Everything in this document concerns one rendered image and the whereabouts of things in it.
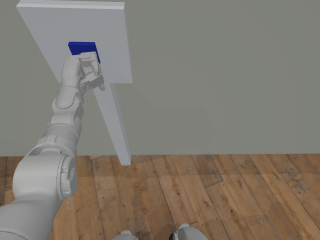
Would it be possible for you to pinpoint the robot left shin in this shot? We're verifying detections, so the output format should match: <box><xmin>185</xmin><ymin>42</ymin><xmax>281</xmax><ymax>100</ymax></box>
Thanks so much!
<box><xmin>121</xmin><ymin>230</ymin><xmax>132</xmax><ymax>235</ymax></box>

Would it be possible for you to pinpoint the left robot forearm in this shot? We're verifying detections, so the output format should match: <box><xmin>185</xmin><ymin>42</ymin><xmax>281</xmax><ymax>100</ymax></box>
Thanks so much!
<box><xmin>12</xmin><ymin>86</ymin><xmax>84</xmax><ymax>197</ymax></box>

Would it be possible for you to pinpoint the button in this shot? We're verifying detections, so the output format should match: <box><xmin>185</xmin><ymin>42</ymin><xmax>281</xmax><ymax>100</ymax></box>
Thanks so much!
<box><xmin>68</xmin><ymin>41</ymin><xmax>101</xmax><ymax>64</ymax></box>

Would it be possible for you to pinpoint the left robot upper arm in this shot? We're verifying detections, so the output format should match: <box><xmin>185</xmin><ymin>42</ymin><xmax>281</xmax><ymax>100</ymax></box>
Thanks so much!
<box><xmin>0</xmin><ymin>154</ymin><xmax>79</xmax><ymax>240</ymax></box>

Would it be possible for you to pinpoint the robot shin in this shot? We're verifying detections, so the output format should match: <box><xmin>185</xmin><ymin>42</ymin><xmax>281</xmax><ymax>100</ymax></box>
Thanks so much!
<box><xmin>121</xmin><ymin>230</ymin><xmax>132</xmax><ymax>235</ymax></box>
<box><xmin>177</xmin><ymin>223</ymin><xmax>190</xmax><ymax>231</ymax></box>

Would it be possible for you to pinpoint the panel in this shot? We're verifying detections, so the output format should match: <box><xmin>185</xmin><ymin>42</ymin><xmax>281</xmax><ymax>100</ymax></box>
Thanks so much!
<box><xmin>16</xmin><ymin>0</ymin><xmax>133</xmax><ymax>166</ymax></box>

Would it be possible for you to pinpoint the left robot hand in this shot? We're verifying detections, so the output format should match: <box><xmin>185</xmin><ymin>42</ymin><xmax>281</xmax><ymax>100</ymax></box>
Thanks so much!
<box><xmin>61</xmin><ymin>51</ymin><xmax>105</xmax><ymax>96</ymax></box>

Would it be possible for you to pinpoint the robot right shin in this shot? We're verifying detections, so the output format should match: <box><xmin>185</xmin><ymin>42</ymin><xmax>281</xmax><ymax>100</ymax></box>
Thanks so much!
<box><xmin>177</xmin><ymin>223</ymin><xmax>190</xmax><ymax>231</ymax></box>

